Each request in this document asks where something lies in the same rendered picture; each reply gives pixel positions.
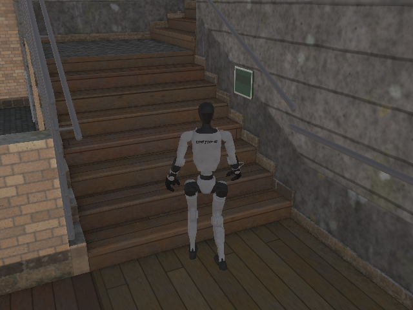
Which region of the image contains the right robot forearm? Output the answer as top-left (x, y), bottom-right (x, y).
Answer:
top-left (230, 156), bottom-right (241, 174)

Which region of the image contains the left robot thigh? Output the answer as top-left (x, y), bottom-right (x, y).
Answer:
top-left (184, 180), bottom-right (198, 222)

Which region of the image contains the left robot forearm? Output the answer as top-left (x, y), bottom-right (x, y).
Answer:
top-left (167, 157), bottom-right (181, 181)

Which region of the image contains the left robot upper arm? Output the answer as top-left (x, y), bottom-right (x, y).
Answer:
top-left (175, 130), bottom-right (193, 167)

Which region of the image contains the right robot upper arm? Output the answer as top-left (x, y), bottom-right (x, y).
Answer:
top-left (220, 130), bottom-right (237, 165)

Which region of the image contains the right robot hand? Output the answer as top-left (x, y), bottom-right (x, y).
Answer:
top-left (227, 170), bottom-right (241, 181)

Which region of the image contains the left robot hand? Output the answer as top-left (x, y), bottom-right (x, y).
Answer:
top-left (165, 177), bottom-right (180, 192)

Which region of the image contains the robot left shin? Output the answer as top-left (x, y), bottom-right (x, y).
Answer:
top-left (188, 210), bottom-right (197, 251)

